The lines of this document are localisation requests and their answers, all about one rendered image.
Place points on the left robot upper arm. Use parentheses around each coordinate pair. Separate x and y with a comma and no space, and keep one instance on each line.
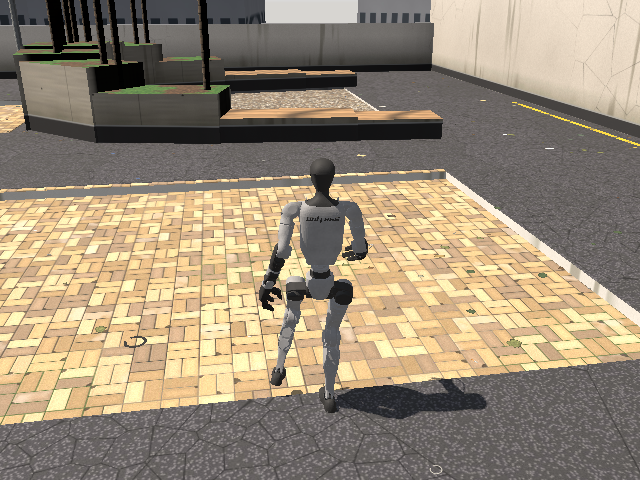
(289,212)

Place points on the left robot forearm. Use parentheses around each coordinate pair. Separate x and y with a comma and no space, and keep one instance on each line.
(273,270)

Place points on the robot right hand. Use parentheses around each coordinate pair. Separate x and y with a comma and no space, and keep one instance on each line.
(350,253)

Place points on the robot right shin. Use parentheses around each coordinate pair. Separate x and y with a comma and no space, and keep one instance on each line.
(331,356)

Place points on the robot right foot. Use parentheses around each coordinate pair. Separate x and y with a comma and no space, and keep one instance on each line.
(329,404)

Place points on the robot left hand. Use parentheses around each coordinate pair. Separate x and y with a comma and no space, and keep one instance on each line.
(264,296)

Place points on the right robot upper arm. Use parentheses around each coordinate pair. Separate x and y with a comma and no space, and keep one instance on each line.
(354,214)

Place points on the right robot forearm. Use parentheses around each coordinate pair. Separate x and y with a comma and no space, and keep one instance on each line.
(359,255)

